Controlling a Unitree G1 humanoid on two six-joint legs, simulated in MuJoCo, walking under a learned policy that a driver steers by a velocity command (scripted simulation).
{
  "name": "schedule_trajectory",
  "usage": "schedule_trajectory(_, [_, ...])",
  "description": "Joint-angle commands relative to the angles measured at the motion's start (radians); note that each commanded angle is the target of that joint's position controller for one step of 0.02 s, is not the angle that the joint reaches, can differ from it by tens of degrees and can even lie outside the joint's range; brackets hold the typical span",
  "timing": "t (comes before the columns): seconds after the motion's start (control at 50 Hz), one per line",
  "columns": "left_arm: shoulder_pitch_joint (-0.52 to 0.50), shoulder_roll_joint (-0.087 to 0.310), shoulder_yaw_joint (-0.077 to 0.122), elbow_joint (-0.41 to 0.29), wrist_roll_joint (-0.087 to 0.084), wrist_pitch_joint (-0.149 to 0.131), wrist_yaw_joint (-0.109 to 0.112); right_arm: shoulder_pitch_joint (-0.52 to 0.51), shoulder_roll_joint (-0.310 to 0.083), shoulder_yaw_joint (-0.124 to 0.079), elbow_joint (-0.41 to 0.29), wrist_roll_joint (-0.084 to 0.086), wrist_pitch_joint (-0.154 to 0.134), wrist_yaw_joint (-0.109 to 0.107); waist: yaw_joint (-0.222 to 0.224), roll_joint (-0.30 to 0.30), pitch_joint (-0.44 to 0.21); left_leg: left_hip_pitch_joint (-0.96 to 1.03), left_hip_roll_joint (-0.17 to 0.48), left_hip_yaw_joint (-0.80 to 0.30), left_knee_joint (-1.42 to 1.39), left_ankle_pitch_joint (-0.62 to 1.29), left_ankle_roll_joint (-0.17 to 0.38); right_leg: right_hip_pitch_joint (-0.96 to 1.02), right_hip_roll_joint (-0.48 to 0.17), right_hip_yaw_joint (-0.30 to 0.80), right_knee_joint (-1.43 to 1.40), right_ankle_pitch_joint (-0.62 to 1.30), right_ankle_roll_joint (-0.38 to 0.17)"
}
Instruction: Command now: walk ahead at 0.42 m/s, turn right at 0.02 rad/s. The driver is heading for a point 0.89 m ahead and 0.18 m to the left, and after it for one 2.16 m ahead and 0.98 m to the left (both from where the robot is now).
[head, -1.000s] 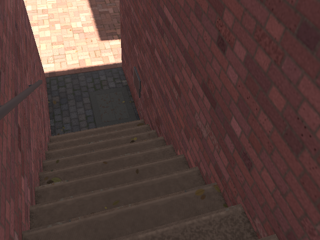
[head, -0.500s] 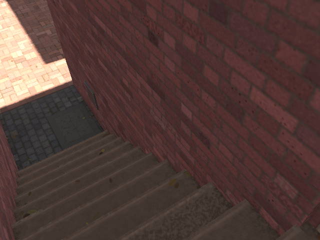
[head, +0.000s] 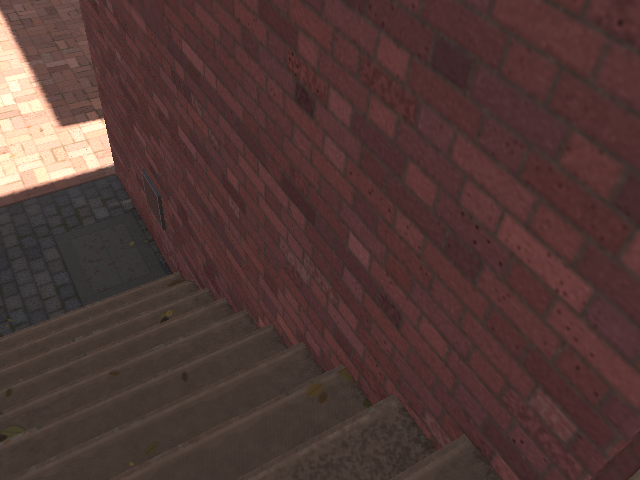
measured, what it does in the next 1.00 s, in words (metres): goes down: right foot, then left foot 0.19 m lower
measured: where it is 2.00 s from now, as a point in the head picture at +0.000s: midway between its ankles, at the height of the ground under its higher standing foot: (260, 461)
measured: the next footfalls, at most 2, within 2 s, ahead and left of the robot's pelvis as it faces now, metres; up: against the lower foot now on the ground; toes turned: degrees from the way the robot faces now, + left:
right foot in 0.38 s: +0.21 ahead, -0.13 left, +0.00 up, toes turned -1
left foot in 0.84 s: +0.36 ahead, +0.07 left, -0.19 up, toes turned -2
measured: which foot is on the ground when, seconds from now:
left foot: down 0.00-0.40, up 0.42-0.82, down 0.84-1.00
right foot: up 0.00-0.36, down 0.38-0.84, up 0.86-1.00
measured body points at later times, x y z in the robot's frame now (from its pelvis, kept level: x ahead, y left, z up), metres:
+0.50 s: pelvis +0.16 -0.04 -0.02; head +0.17 -0.04 +0.43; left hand +0.22 +0.24 -0.15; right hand +0.23 -0.31 -0.15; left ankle +0.09 +0.09 -0.66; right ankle +0.17 -0.13 -0.74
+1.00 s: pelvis +0.34 -0.01 -0.20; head +0.32 +0.00 +0.25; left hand +0.40 +0.24 -0.35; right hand +0.34 -0.25 -0.34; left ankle +0.32 +0.07 -0.93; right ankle +0.31 -0.13 -0.66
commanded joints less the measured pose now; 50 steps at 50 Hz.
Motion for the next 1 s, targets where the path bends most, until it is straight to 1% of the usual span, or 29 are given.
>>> schedule_trajectory(0.02, [-0.05,0.078,0.014,-0.035,0.01,-0.01,-0.009,-0.017,-0.135,-0.035,-0.051,0.01,-0.037,-0.004,0.017,0.143,0.079,0.083,0.265,-0.296,-0.293,0.261,0.09,-0.199,-0.072,0.004,0.063,0.09,0.037])
schedule_trajectory(0.06, [-0.086,0.061,0.008,-0.041,0.012,-0.003,-0.014,0.045,-0.135,-0.038,-0.018,0.019,-0.04,-0.004,0.006,0.121,0.081,0.131,0.253,-0.237,-0.276,0.474,0.096,-0.201,-0.072,-0.011,0.009,0.11,0.054])
schedule_trajectory(0.12, [-0.152,0.058,0.002,-0.059,-0.016,0.021,-0.016,0.092,-0.129,-0.04,0.015,0.025,-0.02,0.002,-0.01,0.12,0.097,0.207,0.242,-0.216,-0.283,0.514,0.102,-0.243,-0.083,-0.017,-0.086,0.155,0.047])
schedule_trajectory(0.24, [-0.227,0.044,-0.024,-0.1,0.001,0.023,-0.014,0.12,-0.128,-0.046,0.052,0.011,-0.019,0.006,-0.033,0.129,0.106,0.22,0.249,-0.145,-0.241,0.699,0.126,-0.156,-0.075,-0.102,-0.12,0.165,0.013])
schedule_trajectory(0.26, [-0.177,0.051,-0.02,-0.082,0.009,0.015,-0.017,0.147,-0.146,-0.051,0.067,-0.002,-0.021,0.001,-0.023,0.156,0.091,0.256,0.278,-0.149,-0.19,0.731,0.143,-0.151,-0.087,-0.086,-0.082,0.207,-0.006])
schedule_trajectory(0.32, [-0.192,0.053,-0.024,-0.115,0.018,0.0,-0.013,0.078,-0.141,-0.045,0.056,0.001,-0.035,-0.004,0.008,0.128,0.097,0.215,0.277,-0.111,-0.086,0.902,0.117,-0.052,-0.068,-0.093,-0.163,0.149,-0.027])
schedule_trajectory(0.36, [-0.015,0.045,-0.015,-0.064,0.026,0.001,-0.002,-0.032,-0.178,-0.053,0.027,0.013,-0.045,0.004,0.091,0.204,0.018,0.046,0.24,-0.059,0.114,1.137,0.085,0.278,-0.008,-0.155,-0.209,0.086,-0.048])
schedule_trajectory(0.38, [0.204,0.063,0.001,-0.001,0.035,-0.002,0.005,-0.091,-0.195,-0.06,0.023,0.021,-0.046,0.01,0.198,0.164,-0.039,-0.102,0.198,-0.058,0.357,1.078,0.063,0.518,0.004,-0.133,-0.295,0.092,-0.08])
schedule_trajectory(0.4, [0.363,0.151,0.035,0.045,0.045,-0.015,0.012,-0.069,-0.168,-0.066,0.021,0.027,-0.059,0.016,0.251,-0.05,-0.064,-0.303,0.044,-0.039,0.804,0.396,0.015,0.682,-0.126,0.07,-0.433,0.236,-0.175])
schedule_trajectory(0.42, [0.275,0.147,0.012,0.019,0.027,-0.045,0.002,0.059,-0.076,-0.051,0.015,0.018,-0.062,0.012,0.095,-0.136,-0.062,-0.513,-0.085,-0.149,0.962,-0.256,-0.002,0.704,-0.312,0.348,-0.415,0.686,-0.236])
schedule_trajectory(0.44, [0.234,0.179,0.03,0.021,-0.014,-0.057,-0.001,0.104,-0.11,-0.052,0.018,0.009,-0.053,0.009,0.078,-0.134,-0.043,-0.555,-0.045,-0.207,0.899,-0.265,-0.013,0.616,-0.387,0.395,-0.522,0.569,-0.31])
schedule_trajectory(0.46, [0.152,0.137,0.023,-0.001,-0.01,-0.073,-0.006,0.006,-0.149,-0.064,-0.013,0.003,-0.028,-0.006,0.057,-0.037,0.013,-0.529,0.019,-0.217,0.827,-0.231,-0.033,0.512,-0.402,0.382,-0.563,0.472,-0.287])
schedule_trajectory(0.5, [-0.002,0.07,0.003,-0.041,0.017,-0.091,-0.016,-0.053,-0.153,-0.067,-0.048,-0.001,0.007,-0.01,0.002,0.034,0.082,-0.34,0.067,-0.17,0.678,-0.08,-0.08,0.224,-0.331,0.229,-0.586,0.454,-0.235])
schedule_trajectory(0.52, [-0.02,0.092,0.013,-0.041,0.025,-0.103,-0.019,-0.025,-0.142,-0.068,-0.038,-0.017,0.031,-0.003,-0.011,-0.006,0.059,-0.257,0.063,-0.149,0.724,0.024,-0.084,0.158,-0.332,0.206,-0.577,0.454,-0.24])
schedule_trajectory(0.54, [0.035,0.082,0.008,-0.031,0.024,-0.113,-0.023,0.002,-0.181,-0.098,-0.027,-0.014,0.03,-0.001,-0.021,0.063,0.057,-0.259,0.053,-0.159,0.626,0.191,-0.072,0.134,-0.263,0.152,-0.54,0.262,-0.21])
schedule_trajectory(0.62, [0.032,0.026,-0.005,0.006,-0.021,-0.136,0.021,-0.12,-0.139,-0.097,-0.096,-0.023,0.04,0.038,-0.027,-0.004,0.109,-0.185,0.014,-0.162,0.276,0.767,-0.034,0.009,-0.151,0.074,-0.425,-0.107,-0.119])
schedule_trajectory(0.68, [0.079,0.03,-0.004,0.008,-0.003,-0.127,0.043,-0.142,-0.104,-0.081,-0.114,-0.017,0.046,0.057,-0.009,0.013,0.121,-0.122,0.013,-0.151,0.213,0.804,-0.017,-0.045,-0.174,0.085,-0.289,-0.152,-0.111])
schedule_trajectory(0.74, [0.108,0.036,-0.005,-0.017,0.032,-0.115,0.047,-0.157,-0.101,-0.075,-0.125,-0.012,0.032,0.042,0.032,-0.006,0.133,-0.111,-0.003,-0.091,0.176,0.68,-0.03,-0.015,-0.18,0.108,-0.121,-0.085,-0.117])
schedule_trajectory(0.78, [0.16,0.022,-0.006,-0.011,0.029,-0.085,0.072,-0.137,-0.099,-0.066,-0.113,-0.006,0.02,0.028,0.076,0.003,0.199,-0.078,0.066,-0.099,-0.098,0.621,-0.033,0.042,-0.153,0.092,-0.009,-0.048,-0.121])
schedule_trajectory(0.82, [0.208,0.017,-0.01,0.017,0.029,-0.045,0.101,0.076,-0.102,-0.076,-0.009,-0.02,0.0,0.016,0.032,0.086,0.174,0.11,0.092,-0.031,-0.328,0.62,-0.019,0.075,-0.108,0.053,0.29,0.118,-0.144])
schedule_trajectory(0.84, [0.169,0.043,-0.002,0.015,0.018,-0.031,0.096,0.235,-0.122,-0.089,0.045,-0.03,0.008,0.02,-0.068,0.152,0.089,0.308,0.14,-0.068,-0.382,0.658,0.04,0.003,-0.046,-0.006,0.627,0.114,-0.132])
schedule_trajectory(0.86, [0.134,-0.041,-0.011,0.0,0.011,-0.026,0.069,0.333,-0.134,-0.086,0.083,-0.018,0.013,0.029,-0.111,0.313,0.017,0.485,0.227,-0.162,-0.152,0.914,0.088,-0.275,0.12,-0.089,1.15,-0.476,-0.106])
schedule_trajectory(0.88, [0.147,-0.074,-0.026,-0.082,-0.037,-0.03,0.07,0.273,-0.162,-0.054,0.041,-0.041,-0.002,0.045,0.004,0.33,-0.009,0.519,0.335,-0.239,0.256,1.532,0.101,-0.528,0.121,-0.046,1.424,-0.604,-0.097])
schedule_trajectory(0.9, [0.181,-0.048,-0.033,-0.086,-0.025,-0.039,0.075,0.306,-0.227,-0.086,0.061,-0.003,-0.013,0.042,0.001,0.295,-0.122,0.588,0.42,-0.3,0.234,1.305,0.189,-0.684,0.096,0.007,1.484,-0.501,-0.102])
schedule_trajectory(0.92, [0.168,-0.01,-0.035,-0.084,0.007,-0.041,0.081,0.294,-0.303,-0.12,0.058,0.022,-0.018,0.018,-0.026,0.285,-0.132,0.482,0.535,-0.507,0.006,0.636,0.327,-0.73,0.041,0.029,1.385,-0.385,-0.059])
schedule_trajectory(0.94, [0.066,0.043,-0.022,-0.069,0.028,-0.026,0.061,0.081,-0.157,-0.077,-0.002,0.023,-0.011,-0.001,0.026,0.041,0.002,0.312,0.405,-0.458,-0.177,-0.006,0.258,-0.725,-0.034,-0.001,1.149,-0.163,-0.016])
schedule_trajectory(0.96, [0.004,0.026,-0.026,-0.085,0.034,-0.007,0.042,0.08,-0.166,-0.073,0.005,0.008,-0.03,-0.015,0.002,0.151,0.096,0.127,0.477,-0.597,-0.217,0.029,0.322,-0.646,-0.049,-0.009,1.07,-0.154,0.025])
schedule_trajectory(0.98, [-0.041,0.009,-0.028,-0.087,0.035,0.008,0.047,0.103,-0.124,-0.05,0.048,0.001,-0.051,-0.016,0.035,0.046,0.199,0.033,0.429,-0.554,-0.145,0.229,0.287,-0.652,-0.074,0.07,0.948,-0.056,0.05])
schedule_trajectory(1.0, [-0.008,0.009,-0.024,-0.05,0.042,0.024,0.054,0.141,-0.124,-0.04,0.085,0.013,-0.055,-0.017,0.043,0.045,0.199,-0.028,0.397,-0.514,-0.117,0.276,0.277,-0.61,-0.069,0.047,0.885,-0.05,0.055])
